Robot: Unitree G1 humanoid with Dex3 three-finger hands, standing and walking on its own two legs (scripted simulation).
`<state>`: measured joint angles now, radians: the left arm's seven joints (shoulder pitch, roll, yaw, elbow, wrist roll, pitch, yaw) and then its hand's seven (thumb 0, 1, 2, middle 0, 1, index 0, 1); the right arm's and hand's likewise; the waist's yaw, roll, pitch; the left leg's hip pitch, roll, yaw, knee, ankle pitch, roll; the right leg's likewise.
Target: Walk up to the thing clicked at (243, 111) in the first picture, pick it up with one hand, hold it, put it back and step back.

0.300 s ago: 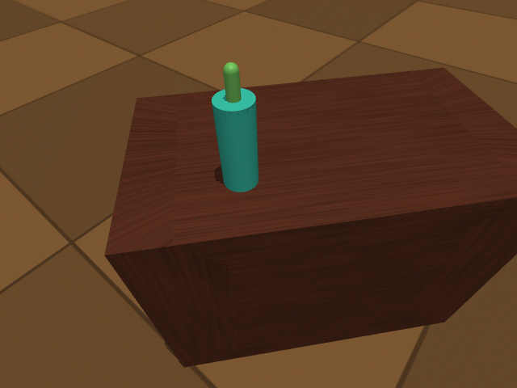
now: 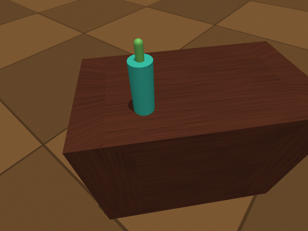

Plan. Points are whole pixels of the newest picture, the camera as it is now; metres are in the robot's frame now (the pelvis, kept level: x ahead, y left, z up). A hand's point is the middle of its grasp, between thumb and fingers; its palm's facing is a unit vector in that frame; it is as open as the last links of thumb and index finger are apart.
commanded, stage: stand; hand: right
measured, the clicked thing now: (141, 78) +0.56 +0.07 +0.10
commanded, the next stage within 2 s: walk up in 0.82 s
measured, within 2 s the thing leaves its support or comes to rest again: neither
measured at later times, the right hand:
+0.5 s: hand out of the picture +0.08 -0.25 -0.16, palm faces -0.03 +0.94 -0.34, open 7.4 cm
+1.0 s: hand out of the picture +0.08 -0.26 -0.16, palm faces -0.11 +0.93 -0.36, open 7.4 cm
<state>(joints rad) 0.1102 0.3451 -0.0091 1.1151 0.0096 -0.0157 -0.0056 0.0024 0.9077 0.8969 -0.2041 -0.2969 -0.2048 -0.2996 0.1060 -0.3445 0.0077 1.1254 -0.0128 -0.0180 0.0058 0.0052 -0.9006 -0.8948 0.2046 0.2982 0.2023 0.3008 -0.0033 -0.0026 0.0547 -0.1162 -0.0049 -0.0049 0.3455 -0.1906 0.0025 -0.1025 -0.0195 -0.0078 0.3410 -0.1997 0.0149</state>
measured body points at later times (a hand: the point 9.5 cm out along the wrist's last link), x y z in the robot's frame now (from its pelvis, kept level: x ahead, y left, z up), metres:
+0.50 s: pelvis +0.00 +0.00 +0.00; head +0.01 +0.00 +0.45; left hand +0.08 +0.30 -0.13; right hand +0.08 -0.30 -0.13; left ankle +0.00 +0.12 -0.75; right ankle -0.01 -0.13 -0.75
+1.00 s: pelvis +0.00 +0.03 -0.01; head +0.03 +0.01 +0.44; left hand +0.04 +0.36 -0.11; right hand +0.09 -0.31 -0.14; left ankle -0.01 +0.16 -0.69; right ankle -0.01 -0.13 -0.75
